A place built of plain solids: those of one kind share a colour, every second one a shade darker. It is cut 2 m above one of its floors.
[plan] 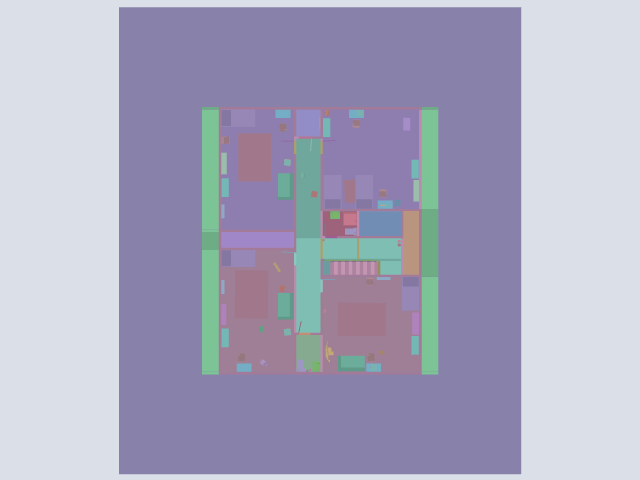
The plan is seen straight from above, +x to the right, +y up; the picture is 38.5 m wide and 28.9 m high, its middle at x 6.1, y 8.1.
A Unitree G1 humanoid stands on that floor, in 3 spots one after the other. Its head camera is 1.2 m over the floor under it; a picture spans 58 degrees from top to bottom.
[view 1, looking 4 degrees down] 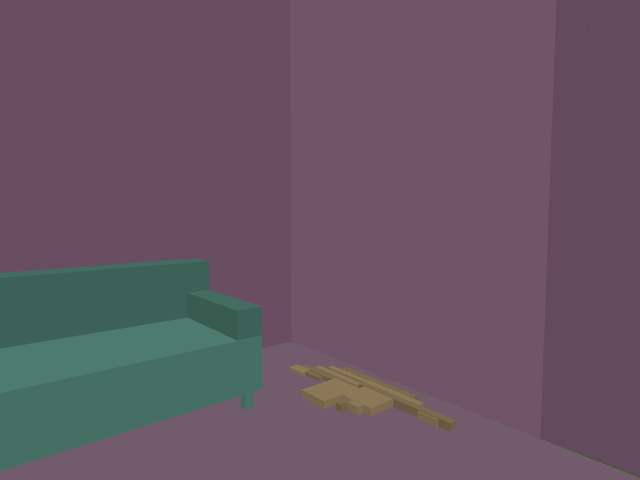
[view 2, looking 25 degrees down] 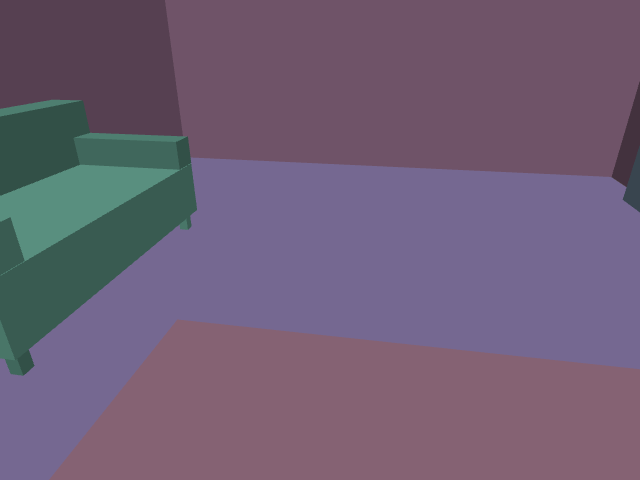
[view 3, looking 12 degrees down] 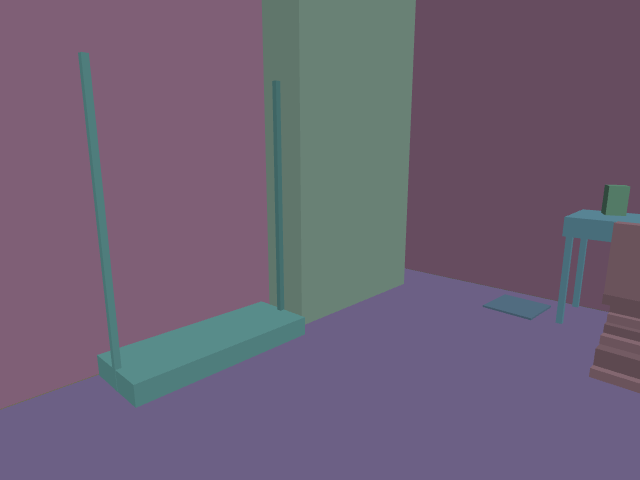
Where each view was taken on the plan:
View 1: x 8.57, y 3.33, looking -130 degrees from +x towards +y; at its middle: wall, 3.61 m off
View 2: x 2.23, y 13.18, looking -80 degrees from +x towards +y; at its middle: upper_floor_front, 2.87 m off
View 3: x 9.72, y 13.68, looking -47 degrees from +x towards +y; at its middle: fixture_breast_front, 3.00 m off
